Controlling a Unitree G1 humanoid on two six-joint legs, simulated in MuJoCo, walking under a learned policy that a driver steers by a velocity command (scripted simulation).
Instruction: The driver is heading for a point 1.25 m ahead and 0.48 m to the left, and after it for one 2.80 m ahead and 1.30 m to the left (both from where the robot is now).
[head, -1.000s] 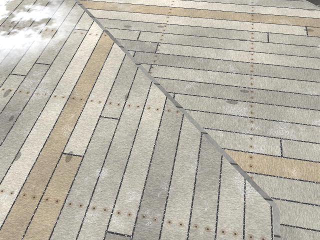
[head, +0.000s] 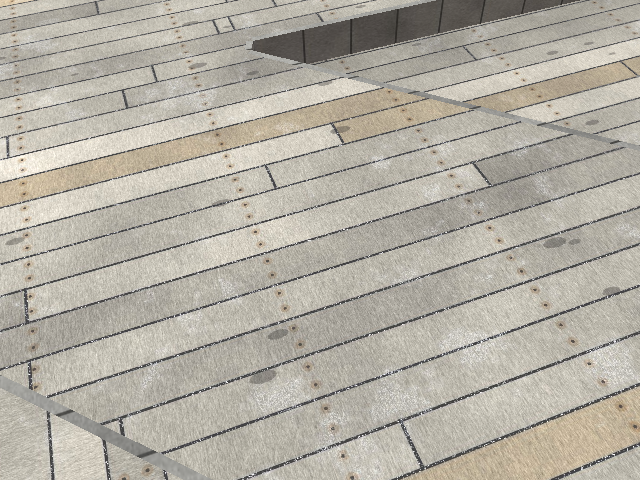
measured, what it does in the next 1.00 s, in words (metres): walks ahead, turning left: left foot, then right foot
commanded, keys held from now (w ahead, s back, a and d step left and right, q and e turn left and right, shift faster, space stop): w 0.28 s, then w+q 0.72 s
